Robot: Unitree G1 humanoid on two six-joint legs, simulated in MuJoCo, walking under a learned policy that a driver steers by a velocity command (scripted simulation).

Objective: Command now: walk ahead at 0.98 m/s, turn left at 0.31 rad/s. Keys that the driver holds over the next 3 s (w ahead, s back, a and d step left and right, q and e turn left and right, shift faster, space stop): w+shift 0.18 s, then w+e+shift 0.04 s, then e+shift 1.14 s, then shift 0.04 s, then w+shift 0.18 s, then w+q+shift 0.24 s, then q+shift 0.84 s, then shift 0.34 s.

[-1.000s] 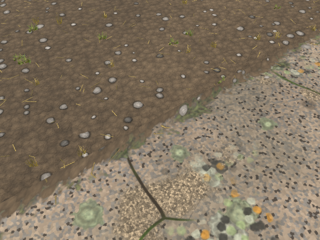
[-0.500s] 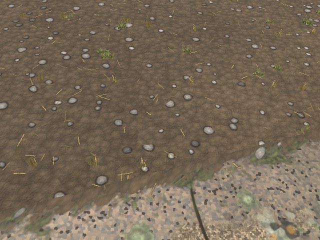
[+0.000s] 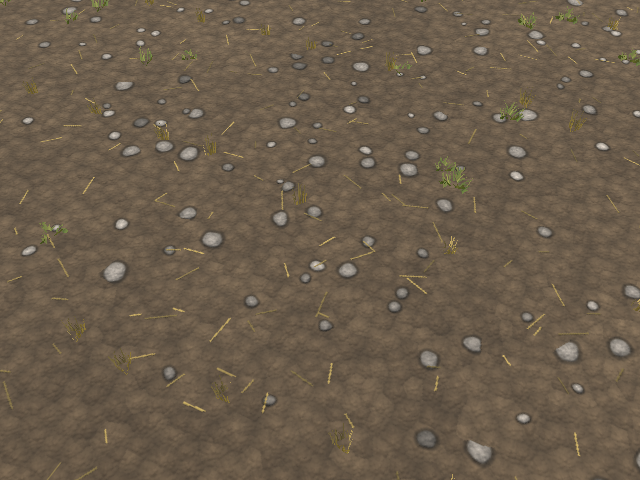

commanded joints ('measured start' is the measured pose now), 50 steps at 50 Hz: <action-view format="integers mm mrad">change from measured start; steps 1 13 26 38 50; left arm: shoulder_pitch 106 224 213 -45 -9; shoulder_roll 1 94 -95 127 113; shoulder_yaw -14 -24 -16 34 62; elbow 18 67 -15 -228 -289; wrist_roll -14 -6 -103 -43 -81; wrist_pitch -47 -11 19 68 145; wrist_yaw -9 15 -64 58 102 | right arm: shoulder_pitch -15 -63 -248 -63 -411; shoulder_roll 21 -84 7 -146 -28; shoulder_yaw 27 -4 8 -23 -12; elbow -111 -62 -56 -160 -271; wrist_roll -12 -36 113 25 27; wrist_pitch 14 -55 -62 66 -7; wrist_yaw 14 9 -100 -81 -52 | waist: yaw -41 -57 151 -60 20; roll -78 -99 57 146 -180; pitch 40 -31 -37 -342 -114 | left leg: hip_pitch -268 3 -340 -439 -203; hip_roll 100 62 124 85 -50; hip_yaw -101 86 350 -243 -145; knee -89 -768 -543 137 -647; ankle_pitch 13 517 -297 -73 137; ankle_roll -9 41 -107 -292 -179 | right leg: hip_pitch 118 449 395 299 228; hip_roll -289 -190 -23 -374 -34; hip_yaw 445 144 21 948 735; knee -354 205 159 -93 -11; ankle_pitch -120 685 1041 816 564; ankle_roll -136 -71 124 -240 -4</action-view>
